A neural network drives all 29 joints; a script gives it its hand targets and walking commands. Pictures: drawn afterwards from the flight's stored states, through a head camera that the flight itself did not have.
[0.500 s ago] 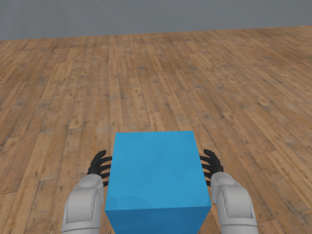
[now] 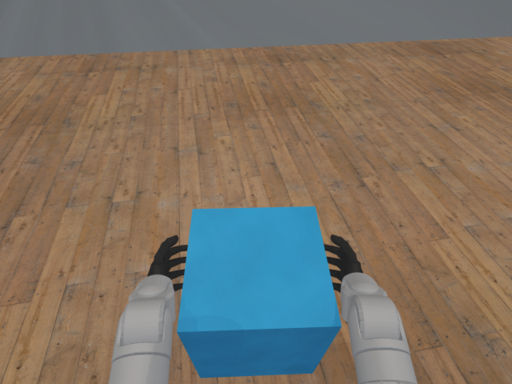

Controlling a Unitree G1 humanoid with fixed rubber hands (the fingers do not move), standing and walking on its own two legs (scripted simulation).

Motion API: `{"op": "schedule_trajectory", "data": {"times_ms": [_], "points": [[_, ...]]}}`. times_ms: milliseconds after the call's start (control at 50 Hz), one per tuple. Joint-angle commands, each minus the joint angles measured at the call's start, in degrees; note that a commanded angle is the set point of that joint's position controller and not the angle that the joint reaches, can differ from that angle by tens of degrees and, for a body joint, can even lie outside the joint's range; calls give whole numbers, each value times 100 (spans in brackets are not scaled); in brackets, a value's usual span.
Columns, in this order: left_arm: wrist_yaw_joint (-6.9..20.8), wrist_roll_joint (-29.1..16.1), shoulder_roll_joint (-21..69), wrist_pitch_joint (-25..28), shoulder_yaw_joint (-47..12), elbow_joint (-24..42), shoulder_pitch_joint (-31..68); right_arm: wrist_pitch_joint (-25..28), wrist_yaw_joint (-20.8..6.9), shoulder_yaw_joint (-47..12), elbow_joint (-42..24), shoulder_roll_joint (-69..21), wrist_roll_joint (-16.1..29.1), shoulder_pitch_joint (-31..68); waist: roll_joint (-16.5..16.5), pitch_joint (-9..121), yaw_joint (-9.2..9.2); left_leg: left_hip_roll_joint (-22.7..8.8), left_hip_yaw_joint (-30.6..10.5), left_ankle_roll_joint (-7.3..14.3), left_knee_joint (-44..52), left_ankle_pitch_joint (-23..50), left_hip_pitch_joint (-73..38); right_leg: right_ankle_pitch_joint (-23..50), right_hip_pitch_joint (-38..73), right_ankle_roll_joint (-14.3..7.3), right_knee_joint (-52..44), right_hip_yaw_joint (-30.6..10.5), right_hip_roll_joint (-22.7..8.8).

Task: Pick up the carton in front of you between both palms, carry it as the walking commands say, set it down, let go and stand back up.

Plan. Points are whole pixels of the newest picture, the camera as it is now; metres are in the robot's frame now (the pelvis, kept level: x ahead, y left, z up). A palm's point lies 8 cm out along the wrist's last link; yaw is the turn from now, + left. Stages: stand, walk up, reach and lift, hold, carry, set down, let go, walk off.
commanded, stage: carry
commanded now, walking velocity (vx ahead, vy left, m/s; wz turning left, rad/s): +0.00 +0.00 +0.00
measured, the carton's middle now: (255, 295) +0.31 +0.00 -0.03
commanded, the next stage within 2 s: hold in 0.38 s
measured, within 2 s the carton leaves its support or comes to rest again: neither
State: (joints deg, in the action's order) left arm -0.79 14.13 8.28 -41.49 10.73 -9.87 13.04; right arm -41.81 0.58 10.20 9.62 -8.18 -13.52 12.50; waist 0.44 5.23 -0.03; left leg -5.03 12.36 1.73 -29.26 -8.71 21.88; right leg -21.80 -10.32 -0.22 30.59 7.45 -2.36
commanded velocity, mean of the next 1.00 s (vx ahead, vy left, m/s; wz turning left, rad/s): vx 0.00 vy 0.00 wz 0.00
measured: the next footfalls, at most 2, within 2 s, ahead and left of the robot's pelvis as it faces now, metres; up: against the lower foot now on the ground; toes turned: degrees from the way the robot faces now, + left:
none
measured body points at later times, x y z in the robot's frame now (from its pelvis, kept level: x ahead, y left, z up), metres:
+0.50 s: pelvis -0.01 -0.01 +0.01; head -0.02 +0.01 +0.46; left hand +0.29 +0.14 +0.03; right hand +0.28 -0.16 +0.04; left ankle +0.07 +0.12 -0.73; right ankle -0.06 -0.10 -0.73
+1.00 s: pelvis -0.04 +0.03 +0.00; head -0.04 +0.06 +0.45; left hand +0.31 +0.14 +0.03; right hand +0.26 -0.16 +0.03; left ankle +0.07 +0.12 -0.73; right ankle -0.06 -0.10 -0.73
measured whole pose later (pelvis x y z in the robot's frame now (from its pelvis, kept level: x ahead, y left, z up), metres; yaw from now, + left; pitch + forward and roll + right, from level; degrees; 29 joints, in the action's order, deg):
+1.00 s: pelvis -0.04 +0.03 +0.00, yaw -9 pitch -8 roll +0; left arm -0.9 18.4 10.9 -36.8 20.0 -19.6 22.8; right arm -31.7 -3.5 22.4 25.9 -10.4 -19.5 23.4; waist 3.4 -6.8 1.2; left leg 0.9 2.0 1.1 -25.7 -7.1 11.0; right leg -17.9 -3.9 -1.5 29.2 -4.1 0.0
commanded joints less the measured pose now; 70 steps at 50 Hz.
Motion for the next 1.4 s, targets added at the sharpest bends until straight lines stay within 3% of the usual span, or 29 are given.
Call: {"op": "schedule_trajectory", "data": {"times_ms": [0, 360, 380, 400, 420, 500, 520, 540, 640, 780, 900, 960, 1040, 1100, 1180, 1260, 1380], "points": [[1233, -1367, 4990, 108, -3161, 293, 2414, 154, -1192, -3104, -388, -4991, 1355, 2521, -53, 1315, -4, -549, -690, -18, 219, 1082, -1276, 1292, -372, -99, -577, -488, -613], [1223, -1359, 4959, 97, -3137, 290, 2422, 139, -1178, -3081, -371, -4974, 1350, 2555, -43, 1300, -3, -553, -698, -36, 248, 980, -1226, 1245, -434, -147, -591, -542, -611], [1232, -1392, 5054, 84, -3064, 489, 1889, 197, -1211, -2901, -143, -5116, 1290, 2082, 763, 353, 31, 1068, -1528, 87, 248, 2005, -3393, 2562, -1194, -176, -1180, -1495, 403], [1202, -1331, 4877, 181, -3111, 648, 2068, 373, -1148, -2872, -386, -5034, 1189, 2213, 653, 633, -136, 903, -1694, 138, 243, 2390, -3876, 2771, -1395, -146, -1216, -1578, 379], [1220, -1339, 4703, 190, -3138, 710, 2140, 442, -1072, -2619, -160, -4774, 1025, 1870, 314, 626, -202, 838, -1702, 35, 423, 2115, -3358, 2295, -534, -266, -1337, -1570, 403], [1099, -1248, 4759, 293, -3181, 747, 1975, 543, -1067, -2831, -351, -4777, 1140, 2123, 107, 695, -21, 967, -1586, -38, 472, 2304, -3613, 2817, -381, -158, -1335, -1542, 478], [1114, -1268, 4694, 299, -3221, 826, 2057, 550, -1064, -2754, -308, -4724, 1075, 2075, 197, 720, -50, 988, -1557, -89, 539, 2034, -3387, 2487, -98, -159, -1418, -1500, 526], [1114, -1248, 4739, 309, -3265, 828, 2078, 557, -1078, -2796, -327, -4722, 1082, 2167, 55, 671, -7, 1030, -1520, -111, 566, 1938, -3348, 2502, -94, -133, -1385, -1475, 533], [1040, -1046, 4689, 351, -3046, 596, 1928, 609, -1171, -2929, -316, -4734, 1205, 2485, 75, 438, 157, 1017, -1526, -31, 590, 1467, -3830, 1718, -802, -167, -1565, -1519, 464], [1139, -1068, 4698, 384, -3056, 463, 2216, 712, -1181, -2739, -62, -4771, 1093, 2566, 228, 212, 57, 949, -1582, -88, 556, 964, -4272, 772, -1541, -365, -1748, -1546, 373], [1223, -1009, 5179, 505, -2642, -461, 3468, 1059, -1403, -1890, 1005, -4650, 655, 3685, 69, 175, -51, 859, -1819, -271, 562, -577, -3858, -270, -1649, -513, -1341, -1427, 488], [1213, -710, 5413, 686, -1958, -1420, 4099, 1340, -1569, -1181, 1828, -4520, 233, 4529, -243, 89, -35, 757, -1983, -297, 635, -1372, -3333, -487, -1654, -481, -883, -1316, 625], [966, 2, 4926, 979, -658, -2317, 4367, 1654, -1578, 58, 2709, -3882, -534, 4958, -252, -168, -38, 751, -2144, -250, 414, -1826, -2688, -465, -2095, -460, -311, -1266, 679], [729, 408, 4257, 1241, 137, -2556, 4302, 1838, -1513, 654, 3049, -3191, -908, 4947, -174, -179, 28, 806, -2189, -239, 84, -1643, -2216, -347, -2683, -409, 126, -1245, 691], [527, 562, 3909, 1804, 387, -2475, 4286, 2289, -1520, 685, 3186, -2891, -905, 4946, -65, 441, 113, 867, -2167, -232, -465, -798, -1766, 118, -3501, -313, 629, -1212, 794], [453, 401, 4111, 2582, -110, -2353, 4500, 2967, -1559, 158, 3297, -3200, -508, 5052, -9, 1487, 153, 907, -2050, -182, -1119, 387, -1400, 411, -4213, -203, 1103, -1165, 941], [447, -152, 4714, 3346, -1451, -2005, 5269, 3642, -1470, -1223, 2978, -3924, 234, 5588, 99, 3890, 164, 1001, -1908, -234, -2482, 1794, -1222, 676, -5538, -25, 2018, -991, 1128]]}}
